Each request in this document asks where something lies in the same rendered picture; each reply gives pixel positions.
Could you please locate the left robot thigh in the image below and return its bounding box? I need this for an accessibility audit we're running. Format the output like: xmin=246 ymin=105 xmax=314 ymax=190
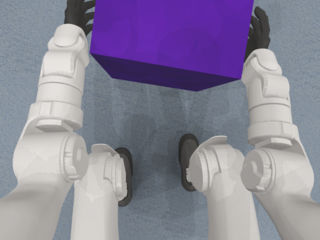
xmin=70 ymin=152 xmax=126 ymax=240

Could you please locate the robot right upper arm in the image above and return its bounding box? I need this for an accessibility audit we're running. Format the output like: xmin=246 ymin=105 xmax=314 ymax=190
xmin=240 ymin=147 xmax=320 ymax=240

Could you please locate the carton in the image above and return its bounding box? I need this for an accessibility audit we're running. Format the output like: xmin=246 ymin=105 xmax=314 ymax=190
xmin=89 ymin=0 xmax=254 ymax=92

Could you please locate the robot left upper arm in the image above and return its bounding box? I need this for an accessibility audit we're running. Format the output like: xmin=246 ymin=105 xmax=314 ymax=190
xmin=0 ymin=131 xmax=89 ymax=240

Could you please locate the left robot forearm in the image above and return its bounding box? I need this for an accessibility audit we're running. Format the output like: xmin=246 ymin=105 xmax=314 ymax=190
xmin=12 ymin=23 xmax=90 ymax=176

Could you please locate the robot right hand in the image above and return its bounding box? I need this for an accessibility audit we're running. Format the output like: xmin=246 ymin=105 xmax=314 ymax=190
xmin=244 ymin=6 xmax=271 ymax=63

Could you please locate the robot right foot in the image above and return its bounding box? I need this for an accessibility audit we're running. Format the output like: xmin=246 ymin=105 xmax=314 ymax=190
xmin=178 ymin=133 xmax=199 ymax=192

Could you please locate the right robot forearm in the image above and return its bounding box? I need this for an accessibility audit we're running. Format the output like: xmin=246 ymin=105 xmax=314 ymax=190
xmin=241 ymin=48 xmax=314 ymax=183

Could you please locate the robot left hand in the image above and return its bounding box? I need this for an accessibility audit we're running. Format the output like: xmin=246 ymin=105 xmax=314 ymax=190
xmin=64 ymin=0 xmax=96 ymax=37

